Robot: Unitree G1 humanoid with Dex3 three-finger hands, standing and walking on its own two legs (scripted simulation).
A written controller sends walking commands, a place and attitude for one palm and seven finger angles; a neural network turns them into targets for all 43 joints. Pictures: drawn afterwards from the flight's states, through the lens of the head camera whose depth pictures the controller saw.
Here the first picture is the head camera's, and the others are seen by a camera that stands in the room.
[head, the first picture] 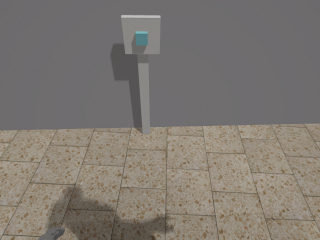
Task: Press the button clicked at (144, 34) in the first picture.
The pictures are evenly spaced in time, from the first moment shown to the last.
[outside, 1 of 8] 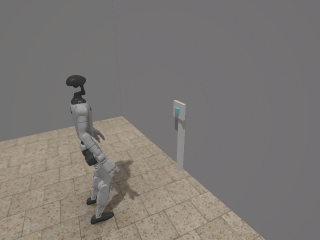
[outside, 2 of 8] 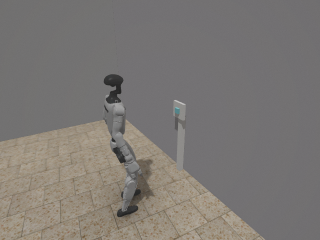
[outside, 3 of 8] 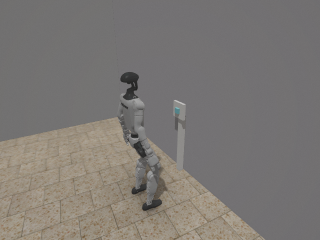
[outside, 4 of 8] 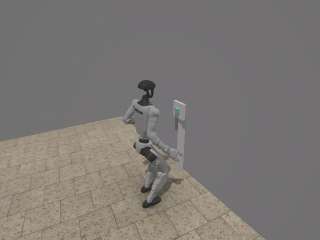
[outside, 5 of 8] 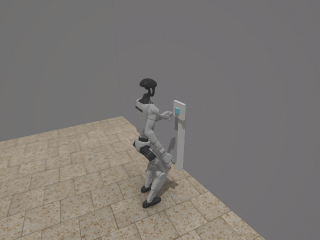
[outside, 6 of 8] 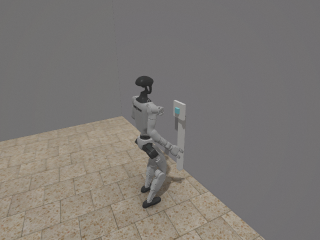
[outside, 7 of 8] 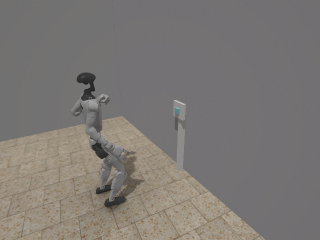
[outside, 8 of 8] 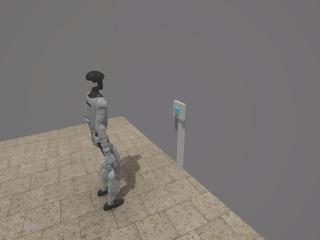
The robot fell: no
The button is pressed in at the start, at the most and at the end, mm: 0 13 0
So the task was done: yes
